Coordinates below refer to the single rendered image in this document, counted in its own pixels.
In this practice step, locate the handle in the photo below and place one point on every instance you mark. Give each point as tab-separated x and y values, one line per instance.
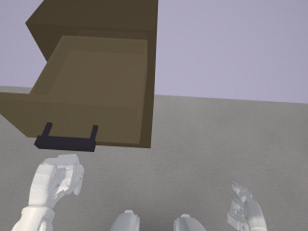
44	141

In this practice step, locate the robot left hand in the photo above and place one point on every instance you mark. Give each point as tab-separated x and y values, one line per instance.
64	171

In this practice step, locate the left robot forearm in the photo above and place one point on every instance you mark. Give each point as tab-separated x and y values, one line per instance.
35	218

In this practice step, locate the left robot thigh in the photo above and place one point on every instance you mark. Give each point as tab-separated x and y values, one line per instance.
126	222

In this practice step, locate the drawer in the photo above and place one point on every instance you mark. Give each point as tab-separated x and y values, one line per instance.
87	81

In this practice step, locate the robot right shin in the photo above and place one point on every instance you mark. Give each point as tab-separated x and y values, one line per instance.
185	216

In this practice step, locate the robot right hand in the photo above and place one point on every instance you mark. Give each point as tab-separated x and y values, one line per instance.
250	215

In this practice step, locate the cabinet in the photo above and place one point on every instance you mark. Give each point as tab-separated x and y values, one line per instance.
111	19

